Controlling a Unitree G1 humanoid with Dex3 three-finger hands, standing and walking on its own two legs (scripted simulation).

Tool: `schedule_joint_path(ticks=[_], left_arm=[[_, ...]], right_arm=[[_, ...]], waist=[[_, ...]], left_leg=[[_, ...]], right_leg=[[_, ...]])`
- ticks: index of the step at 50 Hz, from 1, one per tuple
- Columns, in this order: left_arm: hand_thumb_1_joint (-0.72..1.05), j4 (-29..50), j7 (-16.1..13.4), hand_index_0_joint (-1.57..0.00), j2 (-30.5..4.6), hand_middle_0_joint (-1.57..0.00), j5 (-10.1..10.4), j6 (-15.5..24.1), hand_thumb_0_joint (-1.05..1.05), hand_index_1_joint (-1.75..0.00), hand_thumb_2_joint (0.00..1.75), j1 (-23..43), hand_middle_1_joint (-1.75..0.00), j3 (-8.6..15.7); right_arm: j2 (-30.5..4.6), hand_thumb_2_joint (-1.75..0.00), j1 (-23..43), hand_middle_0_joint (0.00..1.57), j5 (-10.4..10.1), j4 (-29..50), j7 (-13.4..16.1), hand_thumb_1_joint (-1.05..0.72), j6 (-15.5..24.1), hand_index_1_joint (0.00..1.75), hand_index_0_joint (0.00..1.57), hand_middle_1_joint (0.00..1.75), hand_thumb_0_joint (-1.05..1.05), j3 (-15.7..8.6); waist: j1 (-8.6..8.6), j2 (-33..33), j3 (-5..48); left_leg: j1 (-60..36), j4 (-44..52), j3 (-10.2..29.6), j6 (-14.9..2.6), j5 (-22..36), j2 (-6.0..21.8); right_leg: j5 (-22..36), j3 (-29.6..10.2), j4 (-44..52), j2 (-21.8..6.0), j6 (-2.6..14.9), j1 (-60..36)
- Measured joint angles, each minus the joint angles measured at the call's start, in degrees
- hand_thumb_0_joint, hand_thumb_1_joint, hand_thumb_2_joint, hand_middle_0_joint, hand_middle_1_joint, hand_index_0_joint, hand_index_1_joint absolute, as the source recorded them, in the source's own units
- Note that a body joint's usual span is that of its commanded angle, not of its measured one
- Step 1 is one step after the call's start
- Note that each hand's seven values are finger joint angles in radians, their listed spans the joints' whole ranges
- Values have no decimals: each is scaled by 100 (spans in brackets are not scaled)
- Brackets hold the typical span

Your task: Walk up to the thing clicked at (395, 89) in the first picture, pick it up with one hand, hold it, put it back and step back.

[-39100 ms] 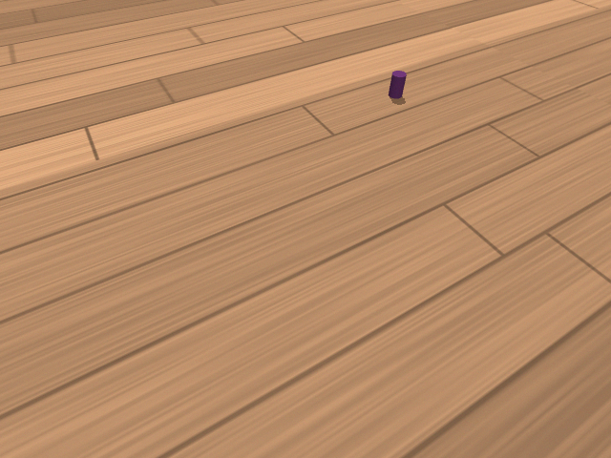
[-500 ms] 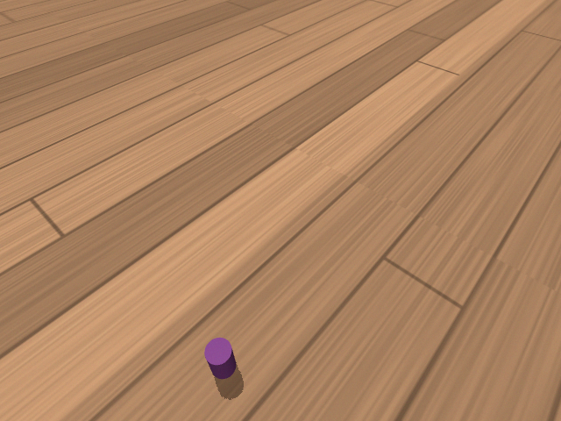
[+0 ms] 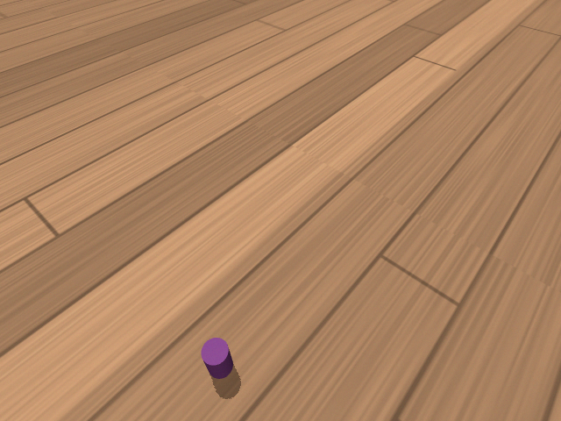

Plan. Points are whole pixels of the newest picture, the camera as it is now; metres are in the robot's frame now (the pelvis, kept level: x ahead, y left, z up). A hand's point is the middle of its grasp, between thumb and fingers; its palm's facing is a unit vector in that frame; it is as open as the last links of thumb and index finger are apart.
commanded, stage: stand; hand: left
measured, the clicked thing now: (217, 358) +0.44 +0.22 -0.71
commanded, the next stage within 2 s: step back in 0.98 s
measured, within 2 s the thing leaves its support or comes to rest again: neither
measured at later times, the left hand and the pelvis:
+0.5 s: hand out of the picture +0.10 +0.24 -0.16, palm faces -0.02 -0.94 -0.34, open 7.3 cm; pelvis +0.02 +0.00 +0.00, yaw +0 degrees
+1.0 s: hand out of the picture +0.10 +0.24 -0.16, palm faces -0.02 -0.94 -0.34, open 7.3 cm; pelvis +0.03 -0.01 +0.00, yaw +0 degrees
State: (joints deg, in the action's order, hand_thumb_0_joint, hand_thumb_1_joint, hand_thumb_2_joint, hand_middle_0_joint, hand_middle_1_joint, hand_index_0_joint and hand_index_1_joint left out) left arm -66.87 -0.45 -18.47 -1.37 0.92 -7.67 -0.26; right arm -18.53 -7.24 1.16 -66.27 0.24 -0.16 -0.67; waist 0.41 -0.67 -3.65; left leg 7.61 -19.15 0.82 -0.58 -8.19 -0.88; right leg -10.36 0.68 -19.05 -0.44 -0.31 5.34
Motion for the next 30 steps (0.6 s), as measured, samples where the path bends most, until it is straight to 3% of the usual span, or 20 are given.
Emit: schedule_joint_path(ticks=[30], left_arm=[[91,74,11,-21,-20,-20,37,-9,1,-30,90,224,-30,70]], right_arm=[[-65,-90,179,20,-15,63,33,-91,61,30,21,30,0,39]], waist=[[-21,6,64]], left_leg=[[-227,169,-32,36,-143,41]], right_leg=[[-102,-37,214,39,27,-231]])
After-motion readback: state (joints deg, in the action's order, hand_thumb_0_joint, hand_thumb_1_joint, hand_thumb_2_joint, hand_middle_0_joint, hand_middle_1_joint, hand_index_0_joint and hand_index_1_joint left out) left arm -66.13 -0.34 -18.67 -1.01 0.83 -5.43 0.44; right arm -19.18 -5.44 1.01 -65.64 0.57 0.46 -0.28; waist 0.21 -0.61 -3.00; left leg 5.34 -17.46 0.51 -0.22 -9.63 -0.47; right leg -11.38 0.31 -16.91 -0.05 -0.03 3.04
